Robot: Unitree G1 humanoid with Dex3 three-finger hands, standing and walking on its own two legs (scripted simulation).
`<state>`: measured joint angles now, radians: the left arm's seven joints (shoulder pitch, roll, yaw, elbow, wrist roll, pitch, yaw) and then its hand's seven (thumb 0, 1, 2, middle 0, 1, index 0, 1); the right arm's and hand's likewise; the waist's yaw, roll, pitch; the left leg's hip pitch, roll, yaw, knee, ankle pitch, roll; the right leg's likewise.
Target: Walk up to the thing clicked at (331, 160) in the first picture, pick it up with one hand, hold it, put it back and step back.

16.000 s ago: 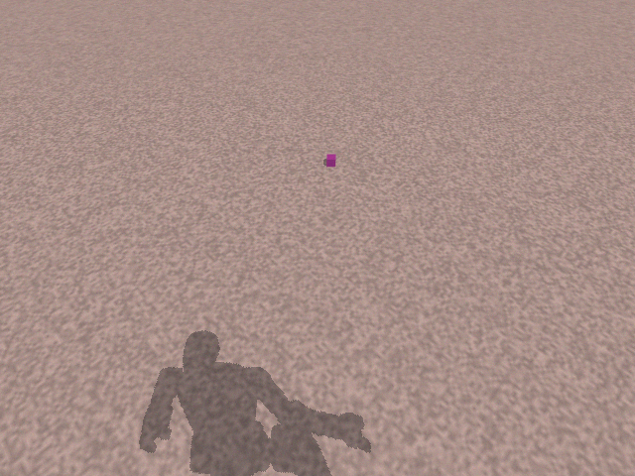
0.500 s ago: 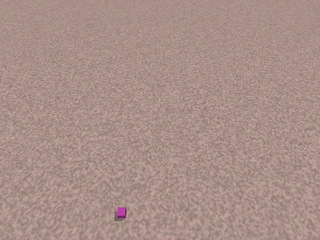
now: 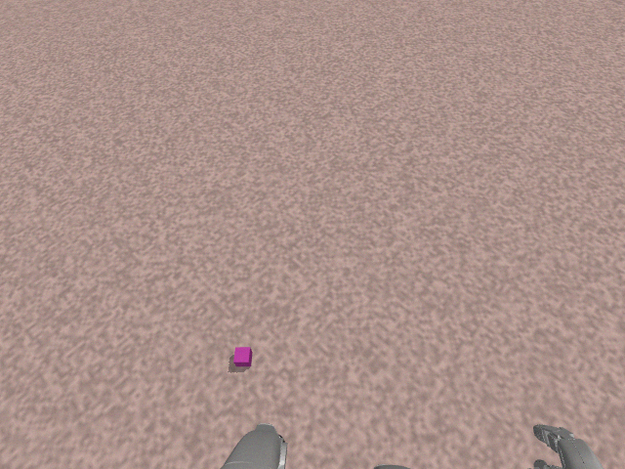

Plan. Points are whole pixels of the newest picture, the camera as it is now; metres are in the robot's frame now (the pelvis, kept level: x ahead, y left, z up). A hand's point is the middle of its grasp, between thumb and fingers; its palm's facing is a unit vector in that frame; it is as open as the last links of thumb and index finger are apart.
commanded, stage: walk up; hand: left
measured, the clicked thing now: (243, 357) +0.48 +0.25 -0.72
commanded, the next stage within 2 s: none
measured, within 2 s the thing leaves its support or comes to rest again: neither
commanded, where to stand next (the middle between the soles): +0.10 +0.00 m, yaw +0 degrees
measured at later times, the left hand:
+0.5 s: hand out of the picture +0.00 +0.31 -0.12, palm faces +0.09 -0.92 -0.39, open 7.4 cm
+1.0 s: hand out of the picture +0.09 +0.31 -0.13, palm faces +0.02 -0.93 -0.36, open 7.3 cm
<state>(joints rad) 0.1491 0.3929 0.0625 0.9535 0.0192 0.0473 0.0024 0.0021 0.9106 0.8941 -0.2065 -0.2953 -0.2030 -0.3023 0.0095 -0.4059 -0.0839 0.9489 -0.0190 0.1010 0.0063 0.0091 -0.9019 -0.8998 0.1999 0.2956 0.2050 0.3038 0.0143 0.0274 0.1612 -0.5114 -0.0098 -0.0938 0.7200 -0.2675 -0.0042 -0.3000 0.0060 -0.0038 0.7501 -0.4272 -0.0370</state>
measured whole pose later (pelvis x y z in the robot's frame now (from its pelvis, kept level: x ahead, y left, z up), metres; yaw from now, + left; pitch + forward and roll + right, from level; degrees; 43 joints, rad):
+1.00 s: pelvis -0.01 +0.04 +0.01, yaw +2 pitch -3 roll +0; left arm 0.11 0.39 0.02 0.96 0.00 0.00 0.00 0.01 0.91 0.89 -0.21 -0.30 -0.21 -0.30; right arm 0.15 -0.35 -0.03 1.00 -0.01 0.02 0.01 0.01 -0.90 -0.90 0.20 0.30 0.21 0.30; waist 0.01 -0.02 0.12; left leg -0.20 0.01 0.03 0.60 -0.35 0.00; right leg -0.32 -0.02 0.05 0.60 -0.23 0.01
